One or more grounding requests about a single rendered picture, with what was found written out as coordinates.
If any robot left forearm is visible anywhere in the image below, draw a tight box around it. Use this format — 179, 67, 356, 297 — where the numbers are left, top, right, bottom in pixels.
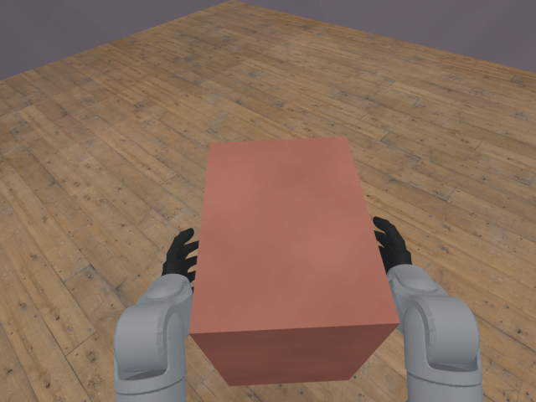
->
113, 274, 193, 402

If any carton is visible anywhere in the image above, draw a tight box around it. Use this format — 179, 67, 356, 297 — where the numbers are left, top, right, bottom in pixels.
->
189, 137, 400, 386

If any robot right hand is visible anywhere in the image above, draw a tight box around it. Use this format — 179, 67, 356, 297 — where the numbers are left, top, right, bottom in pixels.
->
373, 216, 412, 275

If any robot right forearm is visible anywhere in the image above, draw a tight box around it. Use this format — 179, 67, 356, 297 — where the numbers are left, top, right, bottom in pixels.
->
387, 264, 483, 402

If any robot left hand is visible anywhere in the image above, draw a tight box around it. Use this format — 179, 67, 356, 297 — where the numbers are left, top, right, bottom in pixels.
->
162, 228, 199, 290

